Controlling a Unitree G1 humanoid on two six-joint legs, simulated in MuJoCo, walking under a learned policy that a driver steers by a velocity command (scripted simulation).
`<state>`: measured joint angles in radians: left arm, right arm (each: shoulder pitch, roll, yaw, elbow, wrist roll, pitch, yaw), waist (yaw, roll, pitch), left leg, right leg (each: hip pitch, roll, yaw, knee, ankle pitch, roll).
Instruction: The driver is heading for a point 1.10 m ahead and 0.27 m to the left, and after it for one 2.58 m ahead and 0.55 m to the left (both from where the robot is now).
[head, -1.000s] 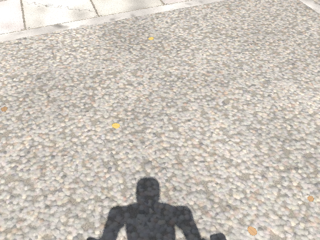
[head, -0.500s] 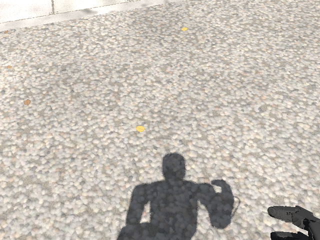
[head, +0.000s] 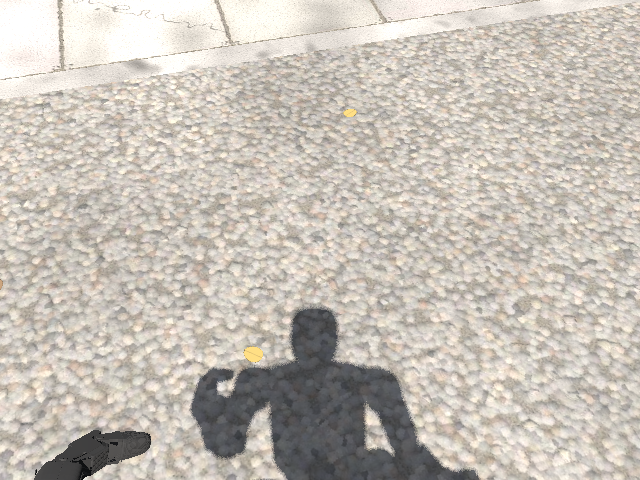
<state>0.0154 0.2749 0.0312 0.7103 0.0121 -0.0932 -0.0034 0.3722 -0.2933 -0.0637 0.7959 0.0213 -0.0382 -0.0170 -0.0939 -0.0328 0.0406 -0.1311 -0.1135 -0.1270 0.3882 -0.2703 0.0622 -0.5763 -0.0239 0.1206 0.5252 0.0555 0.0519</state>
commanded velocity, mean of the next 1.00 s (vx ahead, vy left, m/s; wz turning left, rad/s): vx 0.20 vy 0.00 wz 0.53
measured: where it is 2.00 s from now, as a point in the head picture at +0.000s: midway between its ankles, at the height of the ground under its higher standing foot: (158, 416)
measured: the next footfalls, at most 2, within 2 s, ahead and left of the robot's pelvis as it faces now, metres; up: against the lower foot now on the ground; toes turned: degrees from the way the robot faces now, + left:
right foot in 0.06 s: +0.22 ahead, -0.13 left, +0.00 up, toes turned +7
left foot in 0.48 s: +0.11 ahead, +0.12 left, +0.00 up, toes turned +20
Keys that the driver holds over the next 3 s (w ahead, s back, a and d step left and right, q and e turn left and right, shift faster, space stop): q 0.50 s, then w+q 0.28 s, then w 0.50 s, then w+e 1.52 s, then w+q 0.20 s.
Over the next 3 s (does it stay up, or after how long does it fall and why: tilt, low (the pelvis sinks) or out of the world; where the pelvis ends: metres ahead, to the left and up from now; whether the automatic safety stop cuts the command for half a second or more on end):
stays up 1.21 0.31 -0.02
